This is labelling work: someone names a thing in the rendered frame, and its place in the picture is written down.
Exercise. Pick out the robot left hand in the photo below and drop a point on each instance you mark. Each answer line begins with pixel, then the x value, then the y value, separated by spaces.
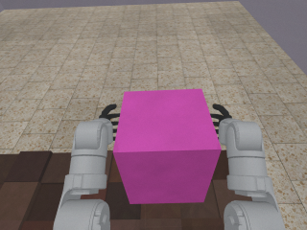
pixel 105 115

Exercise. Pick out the left robot upper arm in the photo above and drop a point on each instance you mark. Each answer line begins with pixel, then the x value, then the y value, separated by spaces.
pixel 83 214

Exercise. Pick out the left robot forearm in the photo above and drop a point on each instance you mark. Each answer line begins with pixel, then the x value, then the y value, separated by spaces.
pixel 87 172

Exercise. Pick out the carton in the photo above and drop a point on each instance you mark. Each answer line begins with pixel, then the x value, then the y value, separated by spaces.
pixel 166 146

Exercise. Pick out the right robot forearm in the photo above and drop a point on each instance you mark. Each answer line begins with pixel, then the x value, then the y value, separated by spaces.
pixel 247 167

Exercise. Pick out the robot right hand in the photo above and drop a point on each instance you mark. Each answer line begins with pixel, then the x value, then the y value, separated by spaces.
pixel 219 116

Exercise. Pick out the right robot upper arm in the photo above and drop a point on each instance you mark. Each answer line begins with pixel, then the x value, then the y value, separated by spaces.
pixel 251 215

